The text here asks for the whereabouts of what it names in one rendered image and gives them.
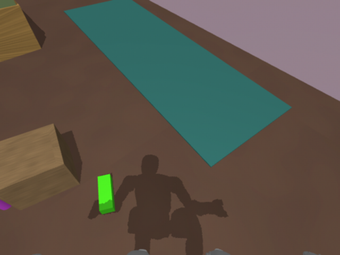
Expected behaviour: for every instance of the bed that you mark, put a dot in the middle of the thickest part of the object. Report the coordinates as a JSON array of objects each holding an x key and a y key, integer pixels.
[{"x": 16, "y": 35}]

